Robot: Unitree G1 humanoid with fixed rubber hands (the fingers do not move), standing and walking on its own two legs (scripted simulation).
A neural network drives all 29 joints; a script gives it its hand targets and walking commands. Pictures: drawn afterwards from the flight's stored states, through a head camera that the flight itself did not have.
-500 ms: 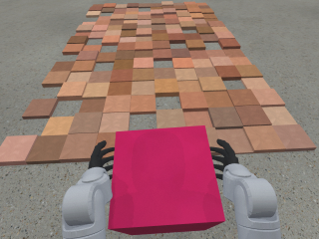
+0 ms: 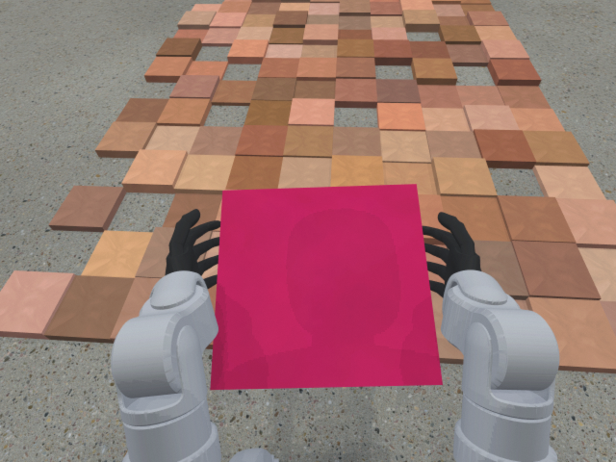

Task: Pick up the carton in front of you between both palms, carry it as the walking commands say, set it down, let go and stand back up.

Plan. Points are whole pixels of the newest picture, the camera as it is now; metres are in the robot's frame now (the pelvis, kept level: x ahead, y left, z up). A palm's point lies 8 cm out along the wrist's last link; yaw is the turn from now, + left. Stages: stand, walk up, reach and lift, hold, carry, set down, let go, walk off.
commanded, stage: carry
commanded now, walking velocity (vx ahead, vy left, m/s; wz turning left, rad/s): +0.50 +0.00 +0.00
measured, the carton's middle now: (322, 298) +0.31 +0.01 +0.03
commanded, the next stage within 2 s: none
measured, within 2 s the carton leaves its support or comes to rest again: neither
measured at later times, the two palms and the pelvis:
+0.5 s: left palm (239, 89) +0.71 +0.16 +0.10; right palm (397, 96) +0.67 -0.13 +0.10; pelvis +0.32 +0.05 -0.01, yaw -4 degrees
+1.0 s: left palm out of the picture +1.01 +0.18 +0.17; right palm out of the picture +1.04 -0.10 +0.16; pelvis +0.67 +0.01 +0.04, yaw -1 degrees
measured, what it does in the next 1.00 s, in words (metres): climbs: left foot, then right foot 0.05 m higher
